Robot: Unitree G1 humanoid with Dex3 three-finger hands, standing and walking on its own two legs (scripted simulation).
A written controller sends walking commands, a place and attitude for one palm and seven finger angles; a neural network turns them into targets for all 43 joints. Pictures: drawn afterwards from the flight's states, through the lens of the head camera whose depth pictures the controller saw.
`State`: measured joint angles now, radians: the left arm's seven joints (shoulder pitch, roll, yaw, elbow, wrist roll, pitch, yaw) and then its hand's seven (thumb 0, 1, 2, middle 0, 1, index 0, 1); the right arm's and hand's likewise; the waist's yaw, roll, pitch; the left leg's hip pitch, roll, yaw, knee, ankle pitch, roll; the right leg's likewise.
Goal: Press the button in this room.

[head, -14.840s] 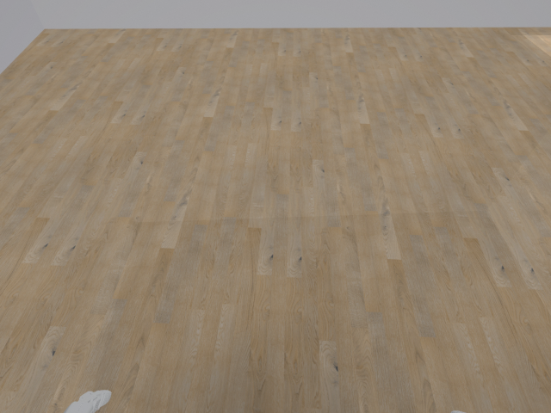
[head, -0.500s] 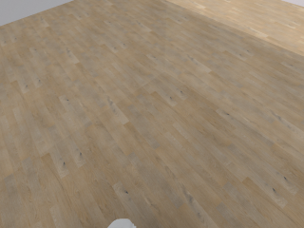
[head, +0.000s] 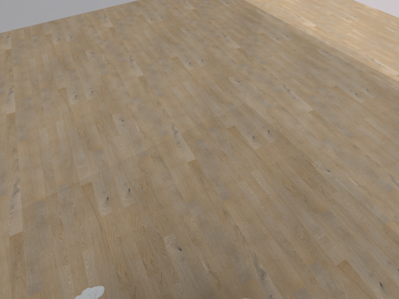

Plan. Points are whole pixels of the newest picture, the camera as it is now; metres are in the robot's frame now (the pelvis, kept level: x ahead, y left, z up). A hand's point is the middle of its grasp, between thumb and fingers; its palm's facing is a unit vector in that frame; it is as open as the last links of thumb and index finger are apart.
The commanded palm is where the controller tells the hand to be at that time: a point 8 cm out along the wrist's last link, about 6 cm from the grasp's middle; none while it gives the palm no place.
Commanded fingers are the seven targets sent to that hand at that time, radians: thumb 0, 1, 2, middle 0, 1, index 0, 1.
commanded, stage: turn or walk to find it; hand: left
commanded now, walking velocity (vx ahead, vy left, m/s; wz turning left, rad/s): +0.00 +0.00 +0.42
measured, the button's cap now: out of the picture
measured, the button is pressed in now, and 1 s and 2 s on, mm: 0 0 0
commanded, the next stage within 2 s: stand and wait in 1.12 s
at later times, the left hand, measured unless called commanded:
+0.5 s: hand out of the picture -0.05 +0.19 -0.17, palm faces +0.28 -0.93 -0.24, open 7.4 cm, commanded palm none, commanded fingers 0.00 0.90 0.90 -0.20 -0.30 -0.20 -0.30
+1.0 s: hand out of the picture -0.03 +0.21 -0.15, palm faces +0.41 -0.87 -0.26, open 7.4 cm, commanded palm none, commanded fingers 0.00 0.90 0.90 -0.20 -0.30 -0.20 -0.30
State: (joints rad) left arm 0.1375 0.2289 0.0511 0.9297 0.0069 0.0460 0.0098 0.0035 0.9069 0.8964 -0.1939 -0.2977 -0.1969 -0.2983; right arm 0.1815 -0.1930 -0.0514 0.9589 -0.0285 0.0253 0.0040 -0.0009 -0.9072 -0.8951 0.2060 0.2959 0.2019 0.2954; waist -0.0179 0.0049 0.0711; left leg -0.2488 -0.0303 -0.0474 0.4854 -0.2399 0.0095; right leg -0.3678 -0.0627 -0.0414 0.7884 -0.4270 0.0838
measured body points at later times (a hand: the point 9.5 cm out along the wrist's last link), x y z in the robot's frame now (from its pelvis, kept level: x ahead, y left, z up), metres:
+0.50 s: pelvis -0.03 -0.01 +0.00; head +0.01 +0.00 +0.44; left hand -0.06 +0.24 -0.15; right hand +0.10 -0.25 -0.15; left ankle -0.08 +0.11 -0.72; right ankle +0.01 -0.12 -0.74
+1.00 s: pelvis -0.05 -0.02 -0.01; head -0.02 -0.02 +0.44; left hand -0.05 +0.26 -0.13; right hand +0.09 -0.22 -0.16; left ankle -0.08 +0.11 -0.74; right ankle +0.00 -0.12 -0.74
